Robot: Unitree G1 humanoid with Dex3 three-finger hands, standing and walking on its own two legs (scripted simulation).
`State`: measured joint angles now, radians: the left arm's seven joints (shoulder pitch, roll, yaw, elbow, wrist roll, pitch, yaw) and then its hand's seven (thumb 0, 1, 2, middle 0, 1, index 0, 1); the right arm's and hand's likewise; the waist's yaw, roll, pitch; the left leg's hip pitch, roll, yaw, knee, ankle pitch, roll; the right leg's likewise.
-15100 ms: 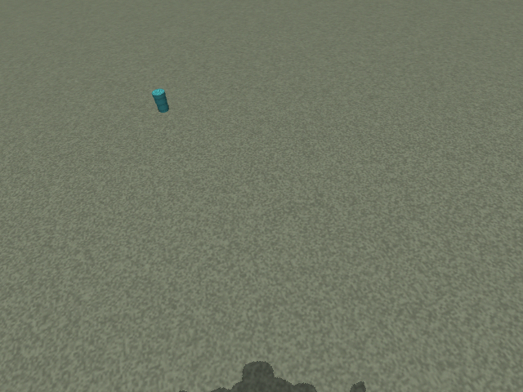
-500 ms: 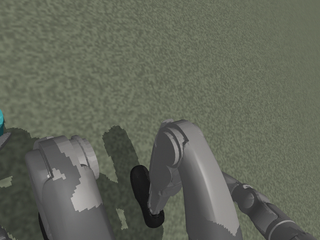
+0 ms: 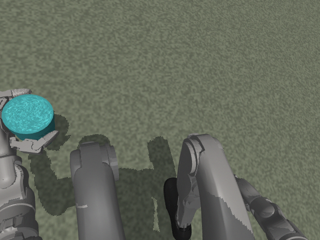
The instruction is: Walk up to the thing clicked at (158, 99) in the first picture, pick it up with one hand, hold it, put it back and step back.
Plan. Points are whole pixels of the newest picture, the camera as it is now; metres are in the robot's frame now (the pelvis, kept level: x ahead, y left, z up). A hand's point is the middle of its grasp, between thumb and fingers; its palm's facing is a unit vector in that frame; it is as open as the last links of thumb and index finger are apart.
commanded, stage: settle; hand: left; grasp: from the side
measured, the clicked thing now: (35, 126) +0.37 +0.30 -0.09
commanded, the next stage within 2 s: lift in 1.06 s
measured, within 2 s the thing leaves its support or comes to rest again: neither
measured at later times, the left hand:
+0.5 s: hand (25, 109) +0.37 +0.29 +0.00, palm faces +0.32 -0.95 -0.04, open 11.4 cm
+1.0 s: hand (19, 102) +0.37 +0.29 +0.04, palm faces +0.33 -0.94 -0.03, open 11.4 cm
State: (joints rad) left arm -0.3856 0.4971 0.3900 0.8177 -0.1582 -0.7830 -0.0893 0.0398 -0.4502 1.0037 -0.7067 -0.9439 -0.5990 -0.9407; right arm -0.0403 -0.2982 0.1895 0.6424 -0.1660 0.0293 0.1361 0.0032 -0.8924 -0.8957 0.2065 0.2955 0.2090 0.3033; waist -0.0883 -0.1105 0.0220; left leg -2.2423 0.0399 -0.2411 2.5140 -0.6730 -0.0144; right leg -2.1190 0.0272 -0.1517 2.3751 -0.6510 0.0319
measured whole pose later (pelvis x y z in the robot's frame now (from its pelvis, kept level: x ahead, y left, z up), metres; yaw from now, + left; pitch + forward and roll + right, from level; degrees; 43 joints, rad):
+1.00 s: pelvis +0.01 -0.01 +0.06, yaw +6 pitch +31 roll -4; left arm -0.43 0.34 0.44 0.75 -0.18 -0.62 -0.23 0.04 -0.49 1.04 -0.71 -0.96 -0.61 -0.95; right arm 0.05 -0.27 0.01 0.70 -0.07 -0.01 0.05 0.01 -0.91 -0.90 0.20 0.29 0.21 0.30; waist -0.05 -0.03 -0.13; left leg -2.13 0.05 -0.11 2.26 -0.68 -0.03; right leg -2.07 0.00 -0.05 2.23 -0.69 0.00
